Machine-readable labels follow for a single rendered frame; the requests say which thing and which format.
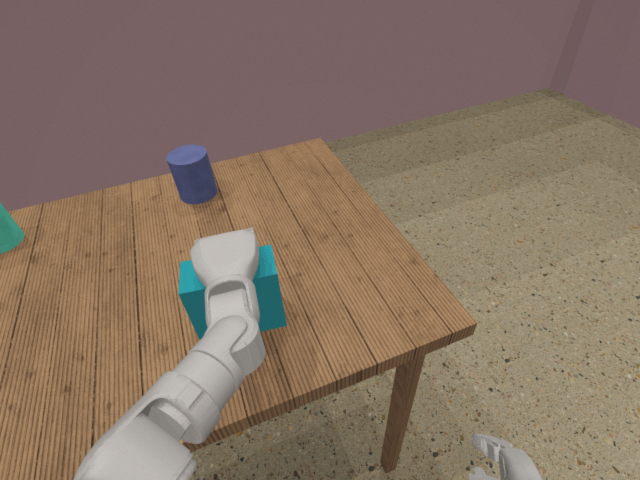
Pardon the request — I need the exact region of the left robot upper arm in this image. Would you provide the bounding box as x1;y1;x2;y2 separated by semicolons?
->
80;413;196;480

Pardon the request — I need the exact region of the left robot hand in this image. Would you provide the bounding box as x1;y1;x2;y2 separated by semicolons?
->
190;227;259;288

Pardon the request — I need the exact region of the sponge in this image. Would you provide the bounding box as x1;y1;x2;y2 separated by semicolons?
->
179;245;287;340

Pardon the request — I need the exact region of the right robot hand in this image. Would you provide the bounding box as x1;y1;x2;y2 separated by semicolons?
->
468;434;542;480

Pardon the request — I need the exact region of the robot left forearm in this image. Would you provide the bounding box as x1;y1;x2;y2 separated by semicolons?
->
74;275;266;480

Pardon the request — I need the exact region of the table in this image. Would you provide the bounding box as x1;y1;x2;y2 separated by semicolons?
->
0;138;477;480

